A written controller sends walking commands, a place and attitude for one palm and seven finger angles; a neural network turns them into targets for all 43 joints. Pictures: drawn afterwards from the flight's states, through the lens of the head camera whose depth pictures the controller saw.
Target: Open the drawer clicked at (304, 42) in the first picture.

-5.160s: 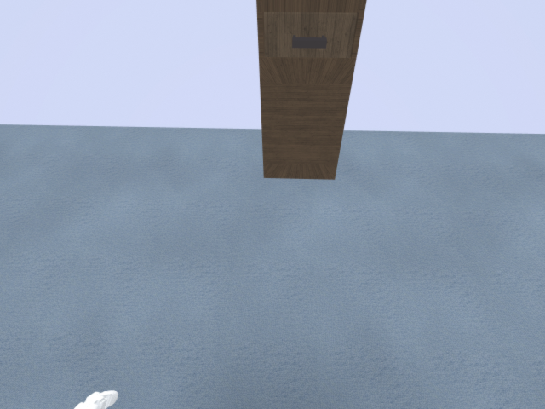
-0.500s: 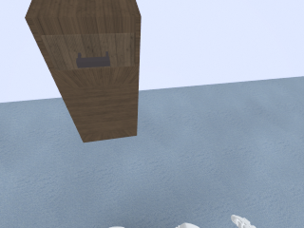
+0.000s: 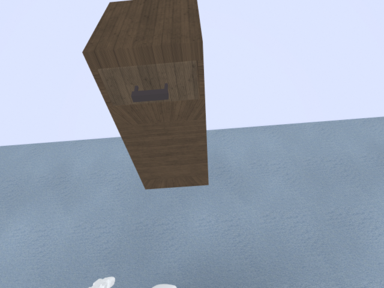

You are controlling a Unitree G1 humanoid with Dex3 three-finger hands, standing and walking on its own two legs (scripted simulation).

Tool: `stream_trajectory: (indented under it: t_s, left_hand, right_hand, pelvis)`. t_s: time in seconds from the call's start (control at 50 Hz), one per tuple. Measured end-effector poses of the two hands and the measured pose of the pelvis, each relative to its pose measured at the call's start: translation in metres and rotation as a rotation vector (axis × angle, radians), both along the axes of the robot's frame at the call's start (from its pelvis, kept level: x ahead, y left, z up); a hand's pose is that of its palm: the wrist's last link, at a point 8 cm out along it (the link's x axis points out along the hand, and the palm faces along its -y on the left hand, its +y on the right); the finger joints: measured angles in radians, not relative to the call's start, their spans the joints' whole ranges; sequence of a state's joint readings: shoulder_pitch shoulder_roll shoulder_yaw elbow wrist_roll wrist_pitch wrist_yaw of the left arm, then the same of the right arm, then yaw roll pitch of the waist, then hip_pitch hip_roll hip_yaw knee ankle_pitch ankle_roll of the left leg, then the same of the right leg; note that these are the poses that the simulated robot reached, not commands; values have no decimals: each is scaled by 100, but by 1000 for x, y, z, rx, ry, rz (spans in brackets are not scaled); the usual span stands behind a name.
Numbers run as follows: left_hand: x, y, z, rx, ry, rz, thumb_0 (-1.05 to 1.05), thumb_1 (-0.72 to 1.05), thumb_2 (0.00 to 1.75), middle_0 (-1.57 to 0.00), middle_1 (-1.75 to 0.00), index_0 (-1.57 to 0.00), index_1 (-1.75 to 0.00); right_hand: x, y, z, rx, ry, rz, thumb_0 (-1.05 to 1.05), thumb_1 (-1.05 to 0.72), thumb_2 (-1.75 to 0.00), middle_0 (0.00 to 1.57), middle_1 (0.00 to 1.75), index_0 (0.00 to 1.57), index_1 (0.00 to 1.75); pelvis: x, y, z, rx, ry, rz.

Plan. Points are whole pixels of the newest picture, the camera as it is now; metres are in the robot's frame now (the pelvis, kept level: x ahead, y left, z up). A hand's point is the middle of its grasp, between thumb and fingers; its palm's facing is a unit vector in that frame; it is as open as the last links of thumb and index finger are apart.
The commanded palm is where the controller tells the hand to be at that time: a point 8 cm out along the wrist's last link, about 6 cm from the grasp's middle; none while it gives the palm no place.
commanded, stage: take the last steps up to it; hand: left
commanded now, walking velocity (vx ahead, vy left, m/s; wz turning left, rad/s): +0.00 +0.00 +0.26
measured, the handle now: (150, 91) +0.74 +0.18 -0.02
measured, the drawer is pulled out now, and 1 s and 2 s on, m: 0.00 0.00 0.00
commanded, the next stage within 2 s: come to a stop and stand still in 0.74 s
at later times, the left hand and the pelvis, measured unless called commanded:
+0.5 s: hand out of the picture -0.01 +0.22 -0.18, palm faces +0.11 -0.98 -0.14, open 7.4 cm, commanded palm none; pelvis +0.06 +0.05 +0.01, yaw +3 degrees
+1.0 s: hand (139, 231) +0.29 +0.17 -0.16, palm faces +0.06 -0.97 -0.23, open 7.3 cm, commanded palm none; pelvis +0.22 -0.01 +0.00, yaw +3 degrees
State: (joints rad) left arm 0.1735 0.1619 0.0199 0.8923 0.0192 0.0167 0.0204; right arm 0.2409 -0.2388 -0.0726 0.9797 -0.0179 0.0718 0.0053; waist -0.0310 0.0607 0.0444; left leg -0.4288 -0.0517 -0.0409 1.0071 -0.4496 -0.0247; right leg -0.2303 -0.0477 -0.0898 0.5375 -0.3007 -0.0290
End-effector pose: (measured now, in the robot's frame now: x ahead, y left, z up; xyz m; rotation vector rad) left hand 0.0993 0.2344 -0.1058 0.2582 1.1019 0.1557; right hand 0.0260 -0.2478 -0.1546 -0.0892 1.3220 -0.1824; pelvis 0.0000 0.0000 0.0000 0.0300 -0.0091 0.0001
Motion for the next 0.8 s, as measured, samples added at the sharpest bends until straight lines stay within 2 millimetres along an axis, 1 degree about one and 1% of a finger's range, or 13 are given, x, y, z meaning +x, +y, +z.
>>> stream_trajectory:
  t_s: [0.1, 0.18, 0.24, 0.32, 0.36, 0.4, 0.42, 0.46, 0.54, 0.6, 0.68, 0.74, 0.8]
  left_hand:
    - [-35, -4, -3, -20, 54, 66, 1, 90, 89, -20, -30, -20, -30]
    - [-69, 3, -10, -38, 110, 131, 1, 91, 89, -20, -30, -20, -30]
    - [-101, 11, -18, -62, 179, 177, 1, 91, 89, -20, -30, -20, -30]
    - [-141, 22, -36, -108, 302, 240, 1, 91, 89, -20, -30, -20, -30]
    - [-155, 28, -46, -130, 371, 253, 1, 91, 89, -20, -30, -20, -30]
    - [-157, 31, -48, -145, 428, 239, 1, 91, 89, -20, -30, -20, -30]
    - [-153, 33, -47, -151, 443, 230, 1, 91, 89, -20, -30, -19, -30]
    - [-137, 36, -45, -162, 440, 216, 1, 91, 89, -20, -30, -19, -30]
    - [-86, 40, -43, -167, 368, 191, 1, 91, 89, -20, -30, -19, -30]
    - [-37, 40, -43, -157, 303, 166, 1, 91, 89, -20, -30, -19, -30]
    - [37, 33, -43, -139, 224, 111, 1, 91, 89, -19, -30, -19, -30]
    - [97, 22, -44, -117, 162, 61, 1, 91, 89, -19, -30, -19, -30]
    - [148, 9, -47, -89, 81, 34, 1, 91, 89, -19, -30, -19, -30]
  right_hand:
    - [6, -7, 6, -9, 20, 45, 1, -90, -90, 20, 30, 20, 30]
    - [18, -2, 12, -25, 28, 99, 1, -91, -90, 20, 30, 20, 30]
    - [36, 8, 18, -37, 11, 140, 1, -91, -90, 20, 30, 20, 30]
    - [66, 32, 24, -63, -52, 184, 1, -91, -90, 20, 30, 20, 30]
    - [77, 45, 24, -74, -89, 183, 1, -91, -90, 20, 30, 20, 30]
    - [79, 55, 29, -74, -107, 166, 1, -90, -90, 20, 30, 20, 30]
    - [78, 60, 31, -73, -106, 156, 1, -90, -90, 20, 30, 20, 30]
    - [72, 63, 33, -85, -83, 129, 1, -92, -90, 20, 30, 20, 30]
    - [52, 67, 32, -78, 19, 101, 0, -92, -90, 21, 30, 20, 30]
    - [36, 69, 29, -59, 108, 70, 0, -92, -90, 21, 30, 20, 30]
    - [21, 68, 21, -25, 217, 18, 1, -91, -90, 21, 30, 20, 30]
    - [19, 62, 12, 2, 286, -23, 1, -91, -90, 21, 30, 20, 30]
    - [29, 50, -3, 29, 340, -45, 1, -90, -90, 21, 30, 20, 30]
  pelvis:
    - [-1, -3, 5, 6, -3, 39]
    - [3, 1, 6, -1, 2, 62]
    - [8, 8, 6, -12, 10, 72]
    - [20, 26, 1, -39, 15, 76]
    - [27, 34, -5, -41, 12, 67]
    - [36, 39, -3, -39, 6, 51]
    - [41, 41, -1, -40, 5, 49]
    - [51, 44, 3, -43, 2, 52]
    - [71, 47, 6, -43, -1, 55]
    - [89, 44, 5, -39, -1, 54]
    - [116, 34, 0, -28, 0, 48]
    - [141, 23, -9, -23, 0, 41]
    - [169, 7, -22, -25, -6, 37]
